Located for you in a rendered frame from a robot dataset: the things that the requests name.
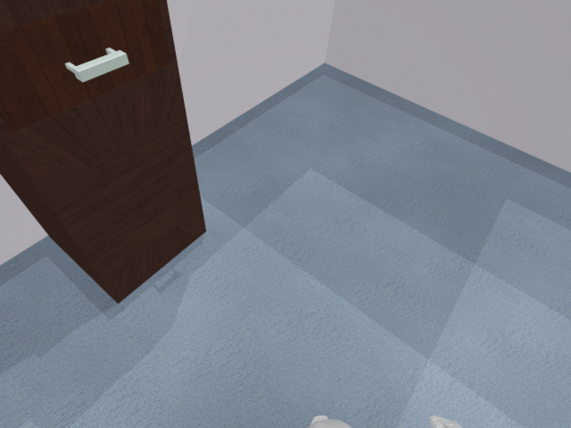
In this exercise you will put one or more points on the drawer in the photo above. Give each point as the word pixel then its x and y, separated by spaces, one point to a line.
pixel 34 81

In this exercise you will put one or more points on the cabinet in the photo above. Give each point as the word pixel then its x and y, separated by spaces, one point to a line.
pixel 111 180

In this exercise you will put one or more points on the handle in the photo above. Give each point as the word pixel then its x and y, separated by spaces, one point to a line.
pixel 97 67

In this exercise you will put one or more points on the robot right shin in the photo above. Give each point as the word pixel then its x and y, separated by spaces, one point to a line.
pixel 318 418

